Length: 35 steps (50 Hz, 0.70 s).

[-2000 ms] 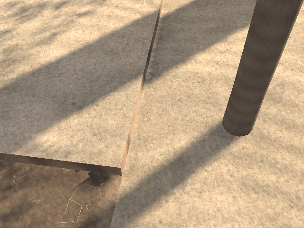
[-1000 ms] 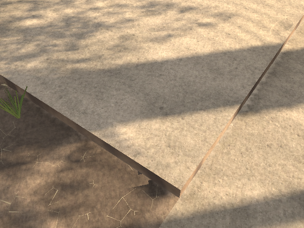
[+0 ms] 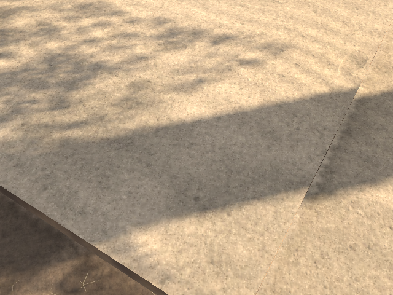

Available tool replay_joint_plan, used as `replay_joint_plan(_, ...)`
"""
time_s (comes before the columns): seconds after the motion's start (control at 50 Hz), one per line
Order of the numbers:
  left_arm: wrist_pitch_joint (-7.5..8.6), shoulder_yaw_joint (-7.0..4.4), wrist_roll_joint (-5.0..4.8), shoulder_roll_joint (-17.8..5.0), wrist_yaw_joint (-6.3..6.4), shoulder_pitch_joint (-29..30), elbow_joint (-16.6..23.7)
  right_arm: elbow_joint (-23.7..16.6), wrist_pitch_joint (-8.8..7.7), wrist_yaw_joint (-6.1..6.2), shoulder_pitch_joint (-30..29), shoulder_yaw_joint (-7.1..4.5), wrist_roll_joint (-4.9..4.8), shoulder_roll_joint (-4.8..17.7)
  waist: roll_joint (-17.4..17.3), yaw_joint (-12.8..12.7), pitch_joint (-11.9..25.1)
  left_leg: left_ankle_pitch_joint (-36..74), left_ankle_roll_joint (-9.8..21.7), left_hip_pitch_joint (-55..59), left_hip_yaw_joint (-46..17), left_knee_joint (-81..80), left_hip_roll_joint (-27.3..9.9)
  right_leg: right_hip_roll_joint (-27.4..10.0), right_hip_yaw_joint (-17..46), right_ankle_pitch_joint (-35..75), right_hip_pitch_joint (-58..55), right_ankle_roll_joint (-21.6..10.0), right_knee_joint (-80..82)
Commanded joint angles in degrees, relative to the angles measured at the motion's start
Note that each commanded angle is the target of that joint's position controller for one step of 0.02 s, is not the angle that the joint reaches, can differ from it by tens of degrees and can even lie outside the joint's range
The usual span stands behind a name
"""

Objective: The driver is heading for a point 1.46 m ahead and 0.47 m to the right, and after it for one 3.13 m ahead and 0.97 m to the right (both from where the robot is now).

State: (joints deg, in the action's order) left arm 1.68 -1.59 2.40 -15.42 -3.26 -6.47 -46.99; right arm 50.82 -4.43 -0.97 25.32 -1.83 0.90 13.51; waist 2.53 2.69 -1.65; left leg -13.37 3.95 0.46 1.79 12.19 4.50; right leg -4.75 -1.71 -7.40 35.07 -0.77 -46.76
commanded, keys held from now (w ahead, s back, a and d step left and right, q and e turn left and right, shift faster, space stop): w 0.46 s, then w+e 0.54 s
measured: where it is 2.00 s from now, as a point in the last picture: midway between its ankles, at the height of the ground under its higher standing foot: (258, 136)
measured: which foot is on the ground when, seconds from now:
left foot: down 0.00-0.18, up 0.20-0.62, down 0.64-1.00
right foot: up 0.00-0.14, down 0.16-0.68, up 0.70-1.00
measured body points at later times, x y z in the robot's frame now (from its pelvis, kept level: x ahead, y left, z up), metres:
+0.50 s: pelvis +0.28 -0.03 +0.00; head +0.31 -0.04 +0.45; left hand +0.21 +0.21 -0.14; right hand +0.45 -0.27 -0.11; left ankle +0.39 +0.08 -0.60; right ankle +0.19 -0.12 -0.74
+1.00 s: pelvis +0.57 +0.02 +0.07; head +0.58 +0.02 +0.52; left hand +0.80 +0.19 -0.04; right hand +0.51 -0.17 -0.08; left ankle +0.56 +0.09 -0.66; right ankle +0.61 -0.17 -0.54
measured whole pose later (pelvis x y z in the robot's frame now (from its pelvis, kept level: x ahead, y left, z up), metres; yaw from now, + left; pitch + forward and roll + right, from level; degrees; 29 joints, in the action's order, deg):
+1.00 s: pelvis +0.57 +0.02 +0.07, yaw -14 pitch +3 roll +2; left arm 5.7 -1.7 2.2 -12.7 -6.2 -6.2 -47.6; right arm 58.8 -7.6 -0.2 23.0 1.6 6.6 7.0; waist 2.8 2.6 2.7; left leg -15.2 4.3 -9.9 17.7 21.6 1.0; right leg -4.3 7.4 2.3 50.2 -7.1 -76.2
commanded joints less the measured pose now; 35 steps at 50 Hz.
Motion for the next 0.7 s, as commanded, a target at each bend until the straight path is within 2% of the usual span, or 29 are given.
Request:
replay_joint_plan(0.02, 0.57, 0.21, -0.51, -2.1, -0.11, 7.0, 5.0, -1.6, -0.99, 0.31, 0.0, -1.65, 0.07, 8.3, -7.4, -0.4, -3.2, 22.1, 6.8, -4.3, -6.4, -4.1, -14.6, 1.1, -1.7, 4.2, -2.7, -0.2, 7.5)
replay_joint_plan(0.08, 0.54, 0.0, -0.54, -2.9, 0.65, 7.7, 5.8, 0.0, -0.7, 0.84, 0.9, -1.66, 0.14, 9.1, -6.8, -1.0, -3.1, 28.5, 6.4, -1.0, -6.8, -1.8, -17.2, 2.5, -2.5, 2.7, -6.2, -2.6, 10.6)
replay_joint_plan(0.1, 0.65, -0.2, -0.42, -3.1, 1.1, 5.9, 5.4, 0.2, -0.57, 1.01, 0.1, -1.59, 0.23, 9.3, -6.5, -2.2, -2.3, 37.5, 5.9, 0.0, -6.0, 1.7, -17.1, 3.9, -3.1, 0.0, -9.2, -3.6, 11.2)
replay_joint_plan(0.12, 0.99, -0.84, -0.21, -4.4, 1.62, 2.8, 4.3, 0.9, -0.29, 1.02, 1.3, -1.38, 0.44, 8.8, -4.0, -3.0, 0.4, 48.7, 5.0, 2.0, -4.5, 9.1, -15.2, 6.6, -5.0, -3.2, -14.2, -4.5, 12.6)
replay_joint_plan(0.14, 1.53, -1.38, 0.03, -4.3, 2.18, -3.5, 2.2, 2.1, 0.1, 1.09, 3.0, -1.28, 0.23, 9.4, -2.6, -5.3, 4.6, 54.8, 4.0, 0.8, -3.1, 20.2, -13.2, 9.2, -7.0, -2.3, -24.4, -5.8, 17.5)
replay_joint_plan(0.16, 2.1, -2.3, 0.82, -6.2, 2.95, -12.5, -0.3, 1.9, 0.02, 1.34, 1.7, -1.39, -0.37, 10.6, -4.6, -9.6, 8.3, 45.7, 2.9, -8.8, -2.7, 31.7, -11.9, 5.1, -2.5, -1.0, -38.6, -7.5, 20.2)
replay_joint_plan(0.18, 2.25, -3.86, 2.09, -12.8, 3.67, -21.0, -1.4, -1.1, -0.48, 1.11, 1.7, -0.12, -1.2, 5.6, 4.8, -11.0, 15.8, 15.6, 0.7, -25.0, 0.4, 52.1, -6.6, -13.2, 18.9, -0.6, -54.5, -12.1, 21.6)
replay_joint_plan(0.2, 1.59, -4.52, 0.11, -14.6, 3.19, -22.1, -2.9, -1.0, -0.33, 1.55, 3.1, -0.61, -1.31, 5.5, 9.8, -9.3, 18.2, -14.9, -0.4, -35.7, -2.2, 64.9, 0.1, -21.6, 36.5, 8.9, -55.2, -17.8, 28.1)
replay_joint_plan(0.22, 1.51, -3.97, -1.43, -11.1, 2.83, -18.4, -2.9, -1.5, 0.09, 1.75, -1.8, -1.14, 0.12, 7.2, 1.2, -8.2, 9.8, -12.0, 0.1, -39.1, -6.1, 67.3, -4.4, -18.1, 28.4, 5.7, -47.6, -17.0, 28.0)
replay_joint_plan(0.24, 1.73, -2.85, -1.43, -6.9, 2.5, -13.7, -2.4, -2.1, -0.13, 1.22, -3.9, -0.82, 0.11, 5.7, 0.5, -6.1, 4.4, -8.6, 0.4, -39.6, -5.0, 65.3, -6.3, -15.1, 22.5, 3.1, -40.3, -15.3, 30.1)
replay_joint_plan(0.26, 1.9, -2.12, -1.02, -4.3, 2.34, -10.5, -2.2, -1.9, 0.13, 0.77, -4.4, -0.83, 0.12, 5.1, 0.1, -4.1, 1.0, -6.4, 0.4, -37.8, -4.3, 62.0, -8.2, -12.0, 18.1, 1.1, -34.3, -12.8, 32.9)
replay_joint_plan(0.28, 2.17, -1.63, -1.09, -3.0, 2.53, -9.4, -2.6, -2.0, 0.93, 0.22, -4.5, -0.9, 0.88, 4.7, 1.4, -2.5, -1.2, -5.3, -0.1, -35.9, -3.8, 59.6, -9.2, -10.0, 15.0, 0.5, -29.6, -11.3, 35.0)
replay_joint_plan(0.3, 2.51, -1.46, -0.92, -2.6, 2.67, -10.0, -3.3, -1.6, 1.79, -0.45, -3.9, -0.64, 1.42, 3.7, 2.5, -1.8, -1.3, -4.1, -0.6, -35.1, -2.5, 61.1, -8.8, -8.9, 13.2, 1.4, -27.8, -11.2, 36.3)
replay_joint_plan(0.34, 3.47, -1.78, -1.36, -3.7, 2.61, -12.9, -5.3, -3.0, 2.58, -1.22, -6.8, -0.54, 1.68, 2.5, 1.9, -1.2, -2.3, -2.1, -1.4, -39.4, -1.1, 62.8, -9.4, -8.8, 11.2, 6.6, -27.8, -12.2, 38.0)
replay_joint_plan(0.36, 3.8, -1.83, -1.52, -3.9, 2.64, -14.6, -6.4, -4.2, 2.77, -1.16, -10.0, -0.47, 1.68, 2.3, 1.4, -1.7, -3.0, -1.9, -1.9, -43.1, -0.2, 64.3, -9.7, -9.0, 10.0, 9.3, -28.8, -12.9, 38.9)
replay_joint_plan(0.38, 4.01, -1.79, -1.51, -3.9, 2.66, -15.8, -7.1, -5.5, 2.82, -1.08, -12.8, -0.41, 1.66, 2.4, 0.6, -1.8, -3.4, -0.9, -2.2, -46.1, 0.0, 63.7, -10.4, -8.6, 8.8, 10.3, -29.7, -12.9, 39.7)
replay_joint_plan(0.42, 4.23, -1.54, -1.1, -3.2, 3.0, -19.5, -8.9, -7.4, 3.11, -0.52, -17.0, -0.08, 1.58, 1.6, 2.3, -2.5, -3.4, -2.0, -2.3, -52.5, 1.6, 68.7, -10.3, -8.1, 7.5, 11.4, -32.8, -13.3, 40.4)
replay_joint_plan(0.46, 4.44, -1.44, -0.74, -3.5, 3.57, -21.5, -9.9, -10.4, 3.33, 0.09, -21.9, 0.0, 1.44, 2.1, 1.1, -2.4, -5.1, -4.3, -1.9, -60.9, 0.5, 71.9, -11.5, -9.2, 7.7, 8.8, -35.9, -13.3, 41.7)
replay_joint_plan(0.52, 4.13, -0.9, -0.74, -3.0, 4.48, -24.4, -11.8, -16.6, 3.16, 0.3, -31.2, 1.58, 1.85, 0.6, -0.3, -3.0, -6.8, -8.9, -1.1, -69.4, 1.1, 70.4, -12.9, -9.3, 9.2, 7.0, -39.6, -12.6, 43.4)
replay_joint_plan(0.54, 3.74, -0.72, -1.22, -2.8, 4.42, -22.2, -10.8, -17.3, 3.01, -0.45, -31.8, 2.36, 1.25, 0.6, -2.3, -2.6, -6.7, -6.5, -1.2, -61.4, 3.2, 59.1, -12.6, -7.1, 6.4, 7.2, -34.9, -12.8, 46.0)
replay_joint_plan(0.56, 3.44, -0.68, -1.79, -2.6, 4.48, -21.3, -10.5, -17.9, 3.14, -1.16, -32.6, 3.15, 0.99, -0.9, -2.8, -2.8, -6.1, -1.8, -0.6, -48.8, 3.7, 48.1, -11.6, -7.0, 5.8, 11.1, -29.1, -12.3, 49.0)
replay_joint_plan(0.58, 3.27, -0.51, -1.95, -3.3, 4.04, -21.1, -10.5, -17.0, 3.5, -1.29, -30.7, 3.17, 0.51, -1.3, -1.5, -2.7, -4.6, -2.0, 0.0, -39.2, 7.7, 44.0, -8.2, -6.0, 4.2, 20.1, -27.0, -12.3, 49.4)
replay_joint_plan(0.6, 3.5, -0.8, -1.92, -5.9, 3.41, -21.8, -11.0, -16.0, 3.53, -0.91, -26.1, 2.68, 0.79, -0.8, 2.7, -1.0, -1.3, -4.9, 1.5, -32.2, 9.6, 46.0, -4.7, -7.6, 3.0, 42.7, -29.7, -11.6, 43.7)
replay_joint_plan(0.62, 3.54, -1.22, -1.68, -7.6, 3.12, -22.0, -11.4, -14.3, 3.39, -0.17, -19.2, 1.72, 0.49, 1.1, 4.3, 2.2, 3.2, -7.8, 2.5, -27.2, 9.0, 44.7, -2.2, -8.0, 1.8, 60.6, -34.2, -10.2, 34.1)
replay_joint_plan(0.64, 3.46, -1.81, -1.61, -9.4, 2.87, -20.3, -11.2, -11.1, 2.65, 0.65, -6.3, 0.55, 0.0, 2.8, 4.9, 8.3, 9.5, -5.0, 3.8, -16.0, 6.7, 38.7, -0.7, -7.5, 0.8, 66.2, -34.9, -7.7, 19.3)
replay_joint_plan(0.66, 3.81, -1.78, -2.58, -7.6, 2.21, -19.6, -9.2, -9.5, 1.81, 1.52, -0.1, -1.17, 0.68, 7.5, 1.1, 10.3, 16.6, -7.9, 5.1, -2.8, -4.4, 31.8, -7.0, -4.1, 0.5, 51.3, -26.0, -4.8, 1.9)
replay_joint_plan(0.68, 3.87, -0.7, -4.02, -1.0, 1.59, -22.8, -5.0, -8.7, 1.37, 1.52, 5.1, -4.09, 2.25, 16.7, -18.2, 8.2, 27.1, -21.2, 8.2, 9.1, -36.0, 14.7, -27.1, 7.0, -0.1, 2.4, -11.4, -2.1, -21.8)
replay_joint_plan(0.7, 3.67, -1.76, -1.92, -2.1, 1.23, -21.6, -5.4, -8.6, 1.85, 1.16, 0.1, -3.68, 0.99, 15.0, -15.7, 4.8, 27.4, -21.3, 7.3, 5.5, -51.9, 2.7, -28.3, 8.0, 9.6, -10.2, -6.2, -3.5, -33.6)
